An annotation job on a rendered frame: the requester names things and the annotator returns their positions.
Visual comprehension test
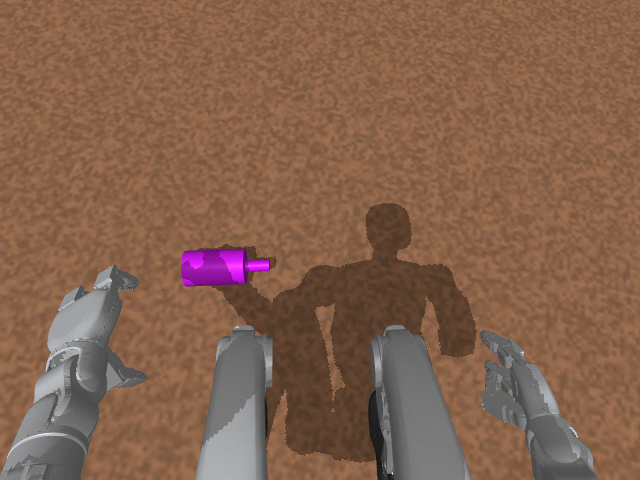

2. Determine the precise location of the right robot foot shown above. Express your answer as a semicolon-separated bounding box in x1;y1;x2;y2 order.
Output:
368;390;394;480

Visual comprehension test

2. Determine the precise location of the right robot arm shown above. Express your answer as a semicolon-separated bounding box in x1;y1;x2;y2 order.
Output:
525;416;599;480

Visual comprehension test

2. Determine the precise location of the bottle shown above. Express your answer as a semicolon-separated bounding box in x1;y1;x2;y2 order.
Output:
181;249;270;287

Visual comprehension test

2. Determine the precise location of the left robot arm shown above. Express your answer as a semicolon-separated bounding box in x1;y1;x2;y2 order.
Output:
0;341;109;480

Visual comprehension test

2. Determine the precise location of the left robot hand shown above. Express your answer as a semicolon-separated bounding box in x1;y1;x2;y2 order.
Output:
47;264;148;393

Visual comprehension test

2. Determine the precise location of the right robot hand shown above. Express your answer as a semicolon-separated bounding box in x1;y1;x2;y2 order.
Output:
480;330;562;431

